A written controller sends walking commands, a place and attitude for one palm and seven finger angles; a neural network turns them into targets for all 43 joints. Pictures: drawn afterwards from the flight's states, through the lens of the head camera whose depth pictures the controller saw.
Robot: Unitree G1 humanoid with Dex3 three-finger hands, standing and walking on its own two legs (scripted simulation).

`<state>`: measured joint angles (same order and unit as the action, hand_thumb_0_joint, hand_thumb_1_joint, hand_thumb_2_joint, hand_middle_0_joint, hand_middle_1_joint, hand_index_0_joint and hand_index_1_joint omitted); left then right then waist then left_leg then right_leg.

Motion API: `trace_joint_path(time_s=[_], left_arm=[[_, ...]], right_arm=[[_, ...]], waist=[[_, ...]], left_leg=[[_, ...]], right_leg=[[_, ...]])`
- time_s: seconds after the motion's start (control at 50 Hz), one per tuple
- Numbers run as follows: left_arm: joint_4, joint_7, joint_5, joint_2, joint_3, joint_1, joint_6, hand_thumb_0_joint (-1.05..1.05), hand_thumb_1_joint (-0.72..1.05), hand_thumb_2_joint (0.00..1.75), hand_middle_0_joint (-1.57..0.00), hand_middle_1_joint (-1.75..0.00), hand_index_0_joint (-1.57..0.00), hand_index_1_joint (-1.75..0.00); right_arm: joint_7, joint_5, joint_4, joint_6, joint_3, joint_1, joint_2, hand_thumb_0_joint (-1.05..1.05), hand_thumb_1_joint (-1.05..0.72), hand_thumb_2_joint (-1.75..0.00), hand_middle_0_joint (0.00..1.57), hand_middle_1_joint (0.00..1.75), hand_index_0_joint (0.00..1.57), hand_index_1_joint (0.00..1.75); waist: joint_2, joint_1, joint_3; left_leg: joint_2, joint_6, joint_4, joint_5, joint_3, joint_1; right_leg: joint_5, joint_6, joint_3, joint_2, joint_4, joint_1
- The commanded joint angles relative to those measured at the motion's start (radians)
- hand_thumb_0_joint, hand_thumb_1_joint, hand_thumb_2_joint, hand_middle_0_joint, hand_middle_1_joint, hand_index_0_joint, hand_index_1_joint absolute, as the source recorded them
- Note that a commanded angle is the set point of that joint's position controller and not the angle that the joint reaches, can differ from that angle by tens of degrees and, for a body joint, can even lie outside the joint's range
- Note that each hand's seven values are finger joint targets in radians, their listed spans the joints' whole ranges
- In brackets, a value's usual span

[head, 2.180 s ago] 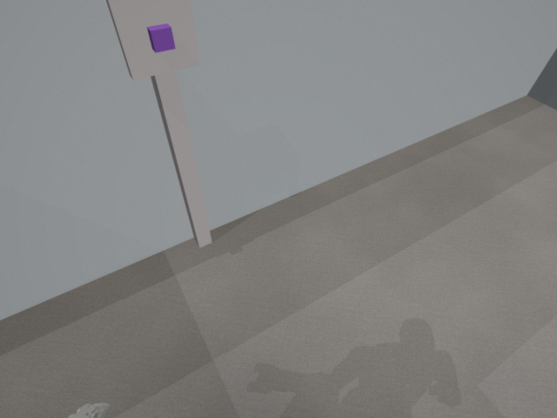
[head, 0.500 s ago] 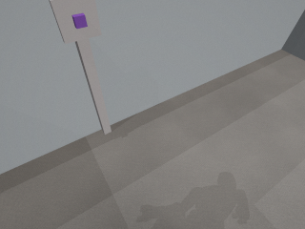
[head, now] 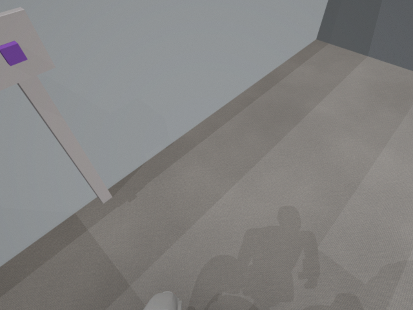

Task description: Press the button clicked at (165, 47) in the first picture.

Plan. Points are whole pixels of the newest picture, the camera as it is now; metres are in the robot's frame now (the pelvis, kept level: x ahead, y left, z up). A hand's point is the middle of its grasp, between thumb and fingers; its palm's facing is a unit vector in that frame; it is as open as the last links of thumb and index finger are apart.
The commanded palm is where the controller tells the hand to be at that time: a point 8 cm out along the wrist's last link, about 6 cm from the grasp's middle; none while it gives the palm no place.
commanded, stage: walk to a spot facing it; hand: left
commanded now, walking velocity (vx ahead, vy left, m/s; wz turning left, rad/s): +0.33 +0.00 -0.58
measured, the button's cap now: (12, 53) +0.71 +0.63 +0.12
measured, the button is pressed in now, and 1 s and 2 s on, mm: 0 0 0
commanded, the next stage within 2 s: turn to face it in 0.88 s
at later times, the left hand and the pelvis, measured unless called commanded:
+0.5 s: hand (124, 242) +0.30 +0.26 -0.17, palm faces -0.25 -0.94 -0.21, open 7.4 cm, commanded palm none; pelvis +0.17 +0.07 -0.01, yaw -19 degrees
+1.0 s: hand (211, 176) +0.52 +0.04 -0.17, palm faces -0.60 -0.77 -0.21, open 7.3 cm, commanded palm none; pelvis +0.33 -0.05 -0.02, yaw -36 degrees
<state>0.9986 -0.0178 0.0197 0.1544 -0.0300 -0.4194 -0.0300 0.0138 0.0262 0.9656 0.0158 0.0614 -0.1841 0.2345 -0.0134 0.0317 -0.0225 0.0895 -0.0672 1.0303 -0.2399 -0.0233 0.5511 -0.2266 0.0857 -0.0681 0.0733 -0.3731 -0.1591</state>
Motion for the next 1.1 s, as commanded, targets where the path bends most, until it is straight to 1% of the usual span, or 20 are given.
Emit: trace_joint_path(time_s=[0.0,0.14,0.18,0.22,0.24,0.26,0.28,0.34,0.38,0.48,0.6,0.66,0.7,0.72,0.74,0.76,0.78,0.84,0.9,1.08], left_arm=[[-0.043,0.023,0.005,0.193,-0.06,-0.072,-0.032,0.0,0.9,0.9,-0.2,-0.3,-0.2,-0.3],[-0.038,0.035,0.011,0.21,-0.067,-0.066,-0.025,0.0,0.9,0.9,-0.2,-0.3,-0.2,-0.3],[-0.05,0.035,0.009,0.222,-0.074,-0.016,-0.022,0.0,0.9,0.9,-0.2,-0.3,-0.2,-0.3],[-0.07,0.027,-0.001,0.205,-0.08,0.047,-0.022,0.0,0.9,0.9,-0.2,-0.3,-0.2,-0.3],[-0.087,0.014,-0.015,0.148,-0.079,0.024,-0.019,0.0,0.9,0.9,-0.2,-0.3,-0.2,-0.3],[-0.109,0.005,-0.012,0.122,-0.072,0.023,-0.028,0.0,0.9,0.9,-0.2,-0.3,-0.2,-0.3],[-0.111,0.001,-0.003,0.146,-0.072,0.068,-0.026,0.0,0.9,0.9,-0.2,-0.3,-0.2,-0.3],[-0.107,-0.027,0.016,0.131,-0.079,0.129,0.009,0.0,0.9,0.9,-0.2,-0.3,-0.2,-0.3],[-0.105,-0.035,0.017,0.103,-0.074,0.114,0.035,0.0,0.9,0.9,-0.2,-0.3,-0.2,-0.3],[-0.151,-0.044,0.02,0.081,-0.067,0.222,0.053,0.0,0.9,0.9,-0.2,-0.3,-0.2,-0.3],[-0.205,-0.047,0.016,0.066,-0.046,0.439,0.043,0.0,0.9,0.9,-0.2,-0.3,-0.2,-0.3],[-0.207,-0.046,0.014,0.076,-0.045,0.458,0.038,0.0,0.9,0.9,-0.2,-0.3,-0.2,-0.3],[-0.182,-0.04,0.015,0.109,-0.05,0.368,0.027,0.0,0.9,0.9,-0.2,-0.3,-0.2,-0.3],[-0.145,-0.035,0.018,0.138,-0.06,0.244,0.017,0.0,0.9,0.9,-0.2,-0.3,-0.2,-0.3],[-0.1,-0.026,0.019,0.227,-0.082,0.079,0.002,0.0,0.9,0.9,-0.2,-0.3,-0.2,-0.3],[-0.079,-0.008,0.007,0.358,-0.11,-0.038,-0.008,0.0,0.9,0.9,-0.2,-0.3,-0.2,-0.3],[-0.071,0.005,-0.018,0.401,-0.119,-0.052,0.003,0.0,0.9,0.9,-0.2,-0.3,-0.2,-0.3],[-0.129,0.022,-0.015,0.27,-0.08,0.158,0.0,0.0,0.9,0.9,-0.2,-0.3,-0.2,-0.3],[-0.137,0.028,0.003,0.235,-0.07,0.253,-0.015,0.0,0.9,0.9,-0.2,-0.3,-0.2,-0.3],[-0.087,0.034,0.002,0.172,-0.044,0.198,-0.013,0.0,0.9,0.9,-0.2,-0.3,-0.2,-0.3]], right_arm=[[0.001,-0.003,-0.124,-0.046,0.017,0.13,0.058,0.0,-0.9,-0.9,0.2,0.3,0.2,0.3],[0.001,-0.013,-0.173,-0.068,0.008,0.198,0.043,0.0,-0.9,-0.9,0.2,0.3,0.2,0.3],[-0.004,-0.018,-0.162,-0.076,0.01,0.141,0.053,0.0,-0.9,-0.9,0.2,0.3,0.2,0.3],[-0.03,-0.015,-0.087,-0.087,0.023,-0.107,0.114,0.0,-0.9,-0.9,0.2,0.3,0.2,0.3],[-0.041,0.001,-0.05,-0.093,0.049,-0.254,0.229,0.0,-0.9,-0.9,0.2,0.3,0.2,0.3],[-0.039,0.0,-0.045,-0.086,0.048,-0.312,0.268,0.0,-0.9,-0.9,0.2,0.3,0.2,0.3],[-0.036,-0.003,-0.062,-0.081,0.037,-0.247,0.22,0.0,-0.9,-0.9,0.2,0.3,0.2,0.3],[-0.037,-0.002,-0.079,-0.092,0.0,-0.1,0.077,0.0,-0.9,-0.9,0.2,0.3,0.2,0.3],[-0.041,-0.004,-0.07,-0.104,-0.004,-0.095,0.064,0.0,-0.9,-0.9,0.2,0.3,0.2,0.3],[-0.041,-0.006,-0.03,-0.113,0.005,-0.169,0.076,0.0,-0.9,-0.9,0.2,0.3,0.2,0.3],[-0.035,0.005,0.025,-0.099,0.008,-0.287,0.09,0.0,-0.9,-0.9,0.2,0.3,0.2,0.3],[-0.036,0.008,0.031,-0.091,0.009,-0.298,0.112,0.0,-0.9,-0.9,0.2,0.3,0.2,0.3],[-0.034,0.003,0.026,-0.086,0.017,-0.289,0.14,0.0,-0.9,-0.9,0.2,0.3,0.2,0.3],[-0.031,-0.002,0.014,-0.082,0.015,-0.277,0.153,0.0,-0.9,-0.9,0.2,0.3,0.2,0.3],[-0.019,-0.017,-0.003,-0.08,0.01,-0.263,0.14,0.0,-0.9,-0.9,0.2,0.3,0.2,0.3],[-0.019,-0.031,-0.05,-0.084,-0.005,-0.279,0.064,0.0,-0.9,-0.9,0.2,0.3,0.2,0.3],[-0.033,-0.03,-0.079,-0.091,-0.004,-0.182,0.09,0.0,-0.9,-0.9,0.2,0.3,0.2,0.3],[-0.032,-0.009,-0.08,-0.069,0.001,-0.093,0.089,0.0,-0.9,-0.9,0.2,0.3,0.2,0.3],[-0.031,-0.001,-0.044,-0.033,-0.002,-0.19,0.046,0.0,-0.9,-0.9,0.2,0.3,0.2,0.3],[-0.018,-0.012,-0.039,-0.035,-0.023,-0.071,-0.003,0.0,-0.9,-0.9,0.2,0.3,0.2,0.3]], waist=[[0.113,0.027,-0.012],[0.146,0.045,-0.023],[0.162,0.007,-0.02],[0.071,-0.106,0.073],[-0.181,-0.151,0.192],[-0.287,-0.137,0.185],[-0.16,-0.125,0.11],[-0.153,-0.042,-0.105],[-0.121,-0.014,-0.095],[-0.081,-0.027,-0.085],[-0.082,-0.099,-0.106],[-0.112,-0.092,-0.092],[-0.117,-0.044,-0.014],[-0.113,0.02,0.061],[-0.021,0.102,0.191],[0.191,0.117,0.348],[0.147,0.131,0.368],[0.011,0.022,0.098],[0.057,-0.073,0.071],[0.143,-0.047,0.059]], left_leg=[[0.016,-0.008,-0.057,0.011,0.009,0.178],[-0.034,0.015,-0.301,-0.061,-0.014,0.03],[-0.051,0.028,-0.412,-0.051,-0.02,-0.128],[-0.034,0.053,-0.588,0.025,-0.007,-0.562],[0.237,0.126,-0.645,-0.062,0.299,-0.799],[0.432,0.211,-0.755,-0.089,0.536,-0.794],[0.435,0.245,-0.796,-0.208,0.523,-0.64],[0.301,0.177,-0.86,-0.2,0.24,-0.336],[0.259,0.167,-0.859,-0.069,0.087,-0.297],[0.26,0.192,-0.853,0.084,-0.042,-0.418],[0.259,0.175,-0.787,0.346,-0.167,-0.529],[0.267,0.159,-0.713,0.527,-0.22,-0.568],[0.26,0.138,-0.518,0.808,-0.268,-0.588],[0.229,0.103,-0.331,0.835,-0.303,-0.53],[0.213,0.059,-0.072,0.602,-0.3,-0.296],[0.033,-0.008,0.284,-0.308,-0.26,0.066],[0.038,0.011,0.397,-0.367,-0.105,0.142],[0.122,0.003,0.314,-0.163,0.002,0.105],[0.102,-0.016,0.13,-0.142,-0.022,-0.049],[0.015,0.011,-0.253,-0.014,-0.049,-0.169]], right_leg=[[0.014,0.11,-0.323,-0.264,0.154,0.142],[0.234,0.107,-0.351,-0.253,0.066,0.132],[0.289,0.086,-0.338,-0.233,0.01,0.054],[0.307,0.028,-0.243,-0.123,-0.24,-0.16],[-0.01,-0.021,-0.115,-0.002,-0.528,-0.358],[-0.341,-0.058,-0.003,0.019,-0.776,-0.499],[-0.33,-0.055,-0.001,-0.046,-0.878,-0.513],[-0.131,-0.073,0.03,-0.154,-0.913,-0.507],[-0.05,-0.088,0.049,-0.17,-0.878,-0.47],[0.05,-0.117,0.083,-0.202,-0.719,-0.556],[0.056,-0.095,0.179,-0.158,-0.414,-0.49],[0.014,-0.06,0.21,-0.119,-0.331,-0.409],[-0.045,-0.023,0.253,-0.056,-0.258,-0.244],[-0.001,-0.008,0.28,-0.017,-0.187,-0.045],[0.1,0.038,0.153,-0.125,-0.147,0.31],[0.328,0.183,-0.378,-0.465,-0.119,0.603],[0.504,0.24,-0.446,-0.522,-0.063,0.567],[0.384,0.162,-0.241,-0.404,0.016,0.15],[0.397,0.121,-0.106,-0.319,0.045,-0.087],[0.329,0.079,-0.046,-0.263,0.048,-0.081]])
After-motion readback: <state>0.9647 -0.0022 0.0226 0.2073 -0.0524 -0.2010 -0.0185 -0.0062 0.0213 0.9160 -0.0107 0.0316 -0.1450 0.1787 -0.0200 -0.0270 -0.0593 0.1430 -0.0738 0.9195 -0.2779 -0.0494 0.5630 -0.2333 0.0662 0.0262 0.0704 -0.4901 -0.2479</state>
